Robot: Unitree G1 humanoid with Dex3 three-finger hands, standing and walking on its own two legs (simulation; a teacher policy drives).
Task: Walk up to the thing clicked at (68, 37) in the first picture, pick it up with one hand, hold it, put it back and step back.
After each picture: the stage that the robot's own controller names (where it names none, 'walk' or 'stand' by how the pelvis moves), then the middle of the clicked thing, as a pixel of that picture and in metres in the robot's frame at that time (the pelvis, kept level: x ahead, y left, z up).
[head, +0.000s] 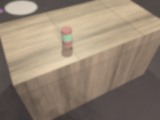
stand; (66, 37) +0.78 +0.10 -0.11
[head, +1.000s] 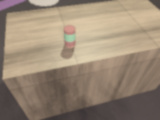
walk; (69, 36) +0.72 +0.10 -0.08
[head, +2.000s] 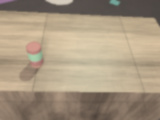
stand; (35, 55) +0.54 +0.23 -0.08
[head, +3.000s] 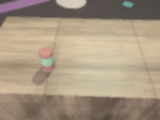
stand; (47, 59) +0.55 +0.19 -0.09
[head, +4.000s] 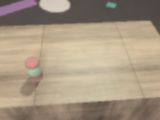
stand; (34, 69) +0.51 +0.23 -0.11
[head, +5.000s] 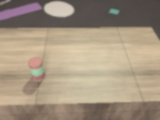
stand; (37, 69) +0.53 +0.23 -0.12
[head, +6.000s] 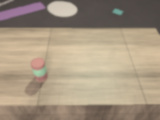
stand; (39, 70) +0.52 +0.22 -0.12
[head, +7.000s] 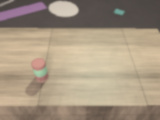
rise first; (40, 70) +0.52 +0.22 -0.12
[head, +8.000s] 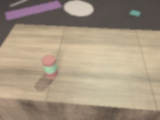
rise first; (50, 67) +0.53 +0.20 -0.11
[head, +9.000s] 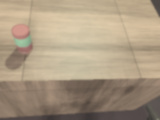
go down; (23, 39) +0.57 +0.18 -0.05
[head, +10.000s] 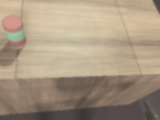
go down; (15, 33) +0.56 +0.19 -0.03
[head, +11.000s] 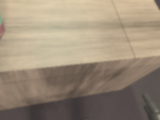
close in; out of the picture +0.57 +0.21 +0.01
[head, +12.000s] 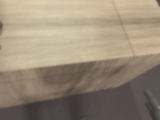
close; out of the picture +0.56 +0.20 +0.02
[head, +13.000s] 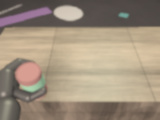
lift; (33, 82) +0.31 +0.16 +0.12
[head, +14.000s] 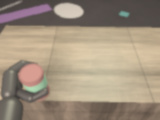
hold; (36, 83) +0.31 +0.15 +0.10
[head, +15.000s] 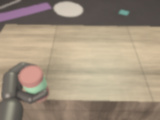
hold; (35, 84) +0.32 +0.16 +0.09
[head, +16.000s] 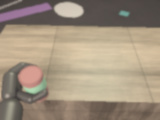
hold; (35, 85) +0.31 +0.16 +0.09
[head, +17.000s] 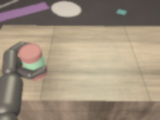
crouch; (34, 63) +0.38 +0.16 +0.11
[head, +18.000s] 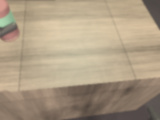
lower; (3, 21) +0.51 +0.19 +0.13
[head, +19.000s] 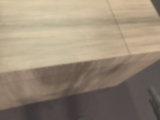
lower; out of the picture +0.54 +0.20 +0.03
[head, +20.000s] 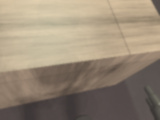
lower; out of the picture +0.54 +0.20 +0.02
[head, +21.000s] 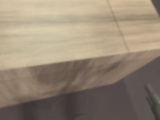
lower; out of the picture +0.54 +0.20 +0.02
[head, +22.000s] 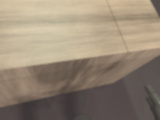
lower; out of the picture +0.54 +0.20 +0.02
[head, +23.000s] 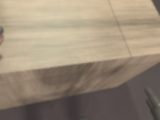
open; out of the picture +0.54 +0.19 +0.02
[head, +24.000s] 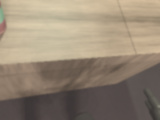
rise; out of the picture +0.54 +0.19 +0.02
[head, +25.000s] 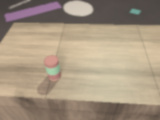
sink last; (53, 68) +0.51 +0.17 -0.07
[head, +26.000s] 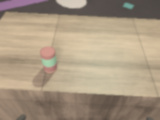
stand; (49, 60) +0.52 +0.17 -0.05
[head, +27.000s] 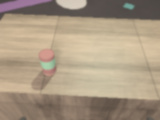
stand; (48, 62) +0.51 +0.17 -0.05
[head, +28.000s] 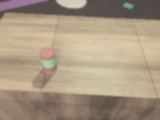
stand; (48, 61) +0.52 +0.17 -0.06
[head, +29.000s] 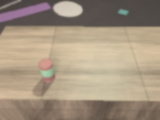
stand; (47, 70) +0.52 +0.19 -0.11
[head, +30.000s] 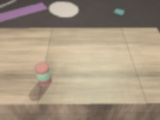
stand; (43, 74) +0.50 +0.20 -0.12
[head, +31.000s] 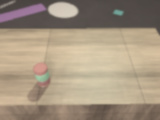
stand; (42, 75) +0.50 +0.20 -0.12
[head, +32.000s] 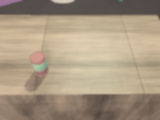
walk; (39, 64) +0.51 +0.21 -0.11
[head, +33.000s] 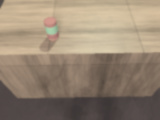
walk; (51, 29) +0.72 +0.19 -0.10
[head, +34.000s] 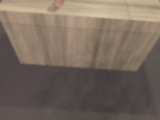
walk; out of the picture +1.05 +0.17 -0.10
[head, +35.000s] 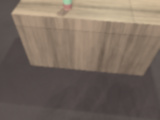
stand; (67, 1) +1.11 +0.15 -0.09
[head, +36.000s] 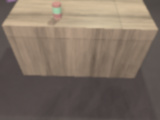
stand; (57, 10) +1.11 +0.18 -0.12
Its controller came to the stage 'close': yes
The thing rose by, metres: 0.21
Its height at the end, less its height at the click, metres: +0.00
